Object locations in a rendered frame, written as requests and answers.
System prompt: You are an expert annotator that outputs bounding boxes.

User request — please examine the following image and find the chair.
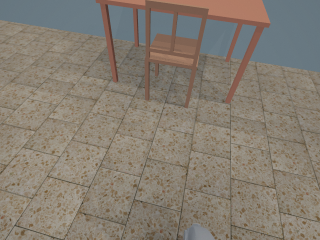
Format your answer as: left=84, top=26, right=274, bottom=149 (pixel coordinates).
left=144, top=0, right=209, bottom=109

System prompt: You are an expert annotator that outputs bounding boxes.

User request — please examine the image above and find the robot right shin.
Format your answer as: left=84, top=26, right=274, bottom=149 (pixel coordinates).
left=191, top=223, right=201, bottom=227

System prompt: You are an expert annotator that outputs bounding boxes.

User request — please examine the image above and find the right robot thigh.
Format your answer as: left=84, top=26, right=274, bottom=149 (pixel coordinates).
left=183, top=226, right=215, bottom=240

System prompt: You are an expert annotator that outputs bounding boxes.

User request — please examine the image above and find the table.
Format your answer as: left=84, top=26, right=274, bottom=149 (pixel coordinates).
left=95, top=0, right=271, bottom=104

